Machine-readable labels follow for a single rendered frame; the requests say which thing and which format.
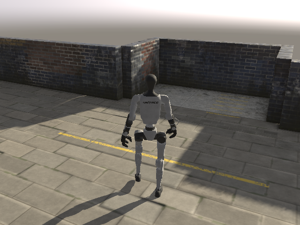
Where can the humanoid robot head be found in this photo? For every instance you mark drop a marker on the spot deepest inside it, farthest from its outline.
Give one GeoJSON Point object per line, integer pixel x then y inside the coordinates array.
{"type": "Point", "coordinates": [150, 81]}

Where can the robot left upper arm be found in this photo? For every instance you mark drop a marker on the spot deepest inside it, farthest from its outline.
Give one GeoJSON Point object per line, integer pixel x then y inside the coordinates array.
{"type": "Point", "coordinates": [133, 107]}

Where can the robot right thigh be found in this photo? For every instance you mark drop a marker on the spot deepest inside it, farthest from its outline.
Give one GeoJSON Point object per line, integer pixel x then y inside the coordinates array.
{"type": "Point", "coordinates": [161, 143]}

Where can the left robot forearm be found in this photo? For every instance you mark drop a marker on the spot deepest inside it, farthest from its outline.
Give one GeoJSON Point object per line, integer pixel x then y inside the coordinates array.
{"type": "Point", "coordinates": [127, 126]}

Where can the right robot forearm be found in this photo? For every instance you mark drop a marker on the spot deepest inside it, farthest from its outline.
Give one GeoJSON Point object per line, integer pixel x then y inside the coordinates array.
{"type": "Point", "coordinates": [172, 123]}

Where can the left robot hand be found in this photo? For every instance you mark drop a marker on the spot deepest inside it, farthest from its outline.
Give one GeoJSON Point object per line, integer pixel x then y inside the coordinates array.
{"type": "Point", "coordinates": [123, 140]}

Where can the right robot hand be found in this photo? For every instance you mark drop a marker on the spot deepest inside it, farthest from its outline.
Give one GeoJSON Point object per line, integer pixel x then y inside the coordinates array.
{"type": "Point", "coordinates": [169, 131]}

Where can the robot right upper arm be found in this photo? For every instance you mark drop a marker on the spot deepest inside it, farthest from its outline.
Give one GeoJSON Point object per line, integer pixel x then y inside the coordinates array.
{"type": "Point", "coordinates": [167, 106]}

